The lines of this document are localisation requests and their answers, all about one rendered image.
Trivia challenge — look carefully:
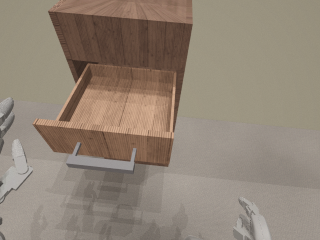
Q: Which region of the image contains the handle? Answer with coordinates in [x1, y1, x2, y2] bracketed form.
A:
[66, 142, 137, 174]

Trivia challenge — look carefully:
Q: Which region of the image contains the robot left hand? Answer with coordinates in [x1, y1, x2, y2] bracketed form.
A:
[0, 97, 33, 204]

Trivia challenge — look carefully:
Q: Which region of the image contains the drawer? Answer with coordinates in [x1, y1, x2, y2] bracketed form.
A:
[32, 63, 177, 164]

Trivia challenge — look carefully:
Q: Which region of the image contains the cabinet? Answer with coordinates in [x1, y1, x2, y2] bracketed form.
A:
[48, 0, 193, 167]

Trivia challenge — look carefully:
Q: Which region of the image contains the robot right hand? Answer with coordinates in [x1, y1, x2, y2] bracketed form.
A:
[233, 197, 272, 240]

